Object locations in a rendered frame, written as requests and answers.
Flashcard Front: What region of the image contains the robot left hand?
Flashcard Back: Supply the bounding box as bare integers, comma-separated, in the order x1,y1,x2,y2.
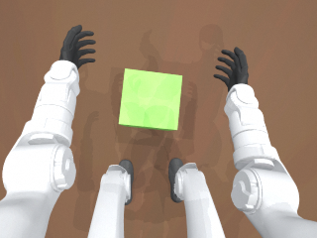
59,25,96,70

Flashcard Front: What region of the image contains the carton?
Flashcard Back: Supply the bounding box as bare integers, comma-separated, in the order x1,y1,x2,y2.
119,68,182,131

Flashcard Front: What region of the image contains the right robot shin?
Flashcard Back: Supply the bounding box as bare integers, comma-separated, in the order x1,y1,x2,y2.
173,163,205,196

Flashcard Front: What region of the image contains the robot left foot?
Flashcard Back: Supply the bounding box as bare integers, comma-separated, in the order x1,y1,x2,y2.
119,160,134,205

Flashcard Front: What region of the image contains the robot right hand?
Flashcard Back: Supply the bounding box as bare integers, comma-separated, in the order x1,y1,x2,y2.
213,47,249,92

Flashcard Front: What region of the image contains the left robot forearm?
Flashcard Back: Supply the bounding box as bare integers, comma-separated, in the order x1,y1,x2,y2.
2,59,80,190

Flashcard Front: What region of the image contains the right robot forearm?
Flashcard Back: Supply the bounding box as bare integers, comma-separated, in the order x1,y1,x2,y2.
224,83,299,206

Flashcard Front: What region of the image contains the right robot upper arm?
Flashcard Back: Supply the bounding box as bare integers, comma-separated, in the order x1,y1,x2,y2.
231,168,317,238

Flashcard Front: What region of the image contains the left robot upper arm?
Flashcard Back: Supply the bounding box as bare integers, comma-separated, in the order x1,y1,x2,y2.
0,143,76,238

